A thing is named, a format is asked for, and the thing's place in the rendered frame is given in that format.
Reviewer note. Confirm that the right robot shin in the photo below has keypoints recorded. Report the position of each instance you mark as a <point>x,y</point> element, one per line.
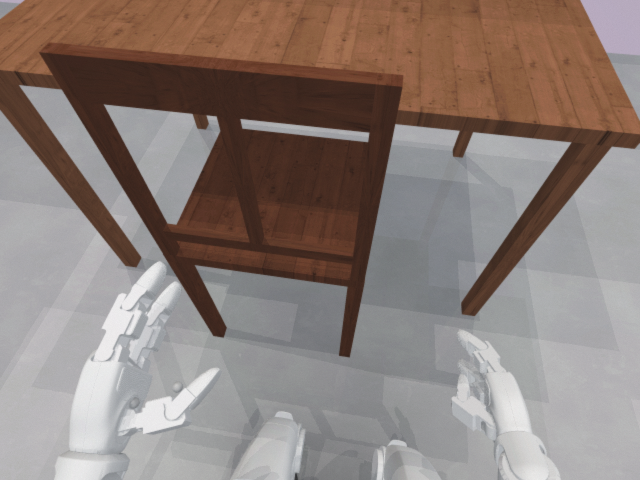
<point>397,442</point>

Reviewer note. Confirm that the robot left thigh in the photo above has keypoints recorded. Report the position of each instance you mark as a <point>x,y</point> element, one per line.
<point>274,453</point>

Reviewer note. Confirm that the robot left forearm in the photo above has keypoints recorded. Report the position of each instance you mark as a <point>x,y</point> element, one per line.
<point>73,465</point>

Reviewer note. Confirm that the table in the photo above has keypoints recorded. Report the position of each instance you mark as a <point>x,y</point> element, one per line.
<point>524,68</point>

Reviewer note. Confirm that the robot right hand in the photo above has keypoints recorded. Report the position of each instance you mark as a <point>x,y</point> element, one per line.
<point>496,391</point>

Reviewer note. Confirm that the robot right forearm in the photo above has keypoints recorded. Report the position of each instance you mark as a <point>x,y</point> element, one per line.
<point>521,455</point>

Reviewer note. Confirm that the robot left hand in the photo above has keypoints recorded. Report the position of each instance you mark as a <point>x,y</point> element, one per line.
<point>101,420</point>

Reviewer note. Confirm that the chair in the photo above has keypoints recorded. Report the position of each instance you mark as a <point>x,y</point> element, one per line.
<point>269,203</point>

